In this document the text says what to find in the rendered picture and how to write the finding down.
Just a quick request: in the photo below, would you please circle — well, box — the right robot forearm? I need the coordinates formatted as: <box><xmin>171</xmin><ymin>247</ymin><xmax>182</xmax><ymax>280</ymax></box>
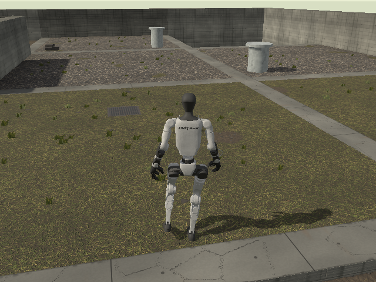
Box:
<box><xmin>210</xmin><ymin>142</ymin><xmax>220</xmax><ymax>163</ymax></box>

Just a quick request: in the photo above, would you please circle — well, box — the left robot upper arm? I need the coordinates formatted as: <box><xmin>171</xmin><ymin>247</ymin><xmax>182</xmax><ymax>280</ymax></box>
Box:
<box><xmin>159</xmin><ymin>118</ymin><xmax>176</xmax><ymax>151</ymax></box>

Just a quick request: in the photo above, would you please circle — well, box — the left robot foot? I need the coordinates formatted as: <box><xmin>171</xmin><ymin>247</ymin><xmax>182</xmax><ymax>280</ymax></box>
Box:
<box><xmin>163</xmin><ymin>222</ymin><xmax>172</xmax><ymax>232</ymax></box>

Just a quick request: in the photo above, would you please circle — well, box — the right robot upper arm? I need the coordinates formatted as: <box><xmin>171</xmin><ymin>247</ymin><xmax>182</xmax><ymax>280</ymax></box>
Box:
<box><xmin>201</xmin><ymin>118</ymin><xmax>216</xmax><ymax>151</ymax></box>

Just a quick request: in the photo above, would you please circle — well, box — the right robot hand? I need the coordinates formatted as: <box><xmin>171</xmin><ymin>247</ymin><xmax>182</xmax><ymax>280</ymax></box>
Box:
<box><xmin>207</xmin><ymin>161</ymin><xmax>221</xmax><ymax>172</ymax></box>

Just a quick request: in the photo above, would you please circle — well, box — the left robot thigh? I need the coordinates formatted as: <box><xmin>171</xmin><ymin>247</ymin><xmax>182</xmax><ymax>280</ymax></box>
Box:
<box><xmin>167</xmin><ymin>163</ymin><xmax>180</xmax><ymax>195</ymax></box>

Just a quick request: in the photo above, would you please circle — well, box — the left robot forearm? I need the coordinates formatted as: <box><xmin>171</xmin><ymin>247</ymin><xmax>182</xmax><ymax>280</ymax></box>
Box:
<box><xmin>152</xmin><ymin>142</ymin><xmax>165</xmax><ymax>167</ymax></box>

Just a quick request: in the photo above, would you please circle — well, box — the left robot hand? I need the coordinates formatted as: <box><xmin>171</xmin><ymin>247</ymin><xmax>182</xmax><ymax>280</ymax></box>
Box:
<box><xmin>150</xmin><ymin>166</ymin><xmax>164</xmax><ymax>180</ymax></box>

